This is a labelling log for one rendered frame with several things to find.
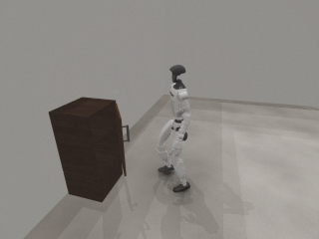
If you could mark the left robot foot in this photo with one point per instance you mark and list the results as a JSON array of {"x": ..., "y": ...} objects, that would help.
[{"x": 181, "y": 188}]

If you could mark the left robot hand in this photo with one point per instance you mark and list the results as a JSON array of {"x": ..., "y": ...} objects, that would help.
[{"x": 176, "y": 145}]

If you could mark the right robot shin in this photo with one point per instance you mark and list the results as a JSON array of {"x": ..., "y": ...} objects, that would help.
[{"x": 164, "y": 156}]

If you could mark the robot left forearm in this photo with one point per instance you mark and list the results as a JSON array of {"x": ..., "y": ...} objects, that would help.
[{"x": 184, "y": 123}]

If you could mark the left robot upper arm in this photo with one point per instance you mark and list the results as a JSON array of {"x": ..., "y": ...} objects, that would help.
[{"x": 183, "y": 97}]

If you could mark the handle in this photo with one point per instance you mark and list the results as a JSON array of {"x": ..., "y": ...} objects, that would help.
[{"x": 128, "y": 133}]

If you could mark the cupboard door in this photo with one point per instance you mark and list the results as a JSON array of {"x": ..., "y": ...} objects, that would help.
[{"x": 121, "y": 138}]

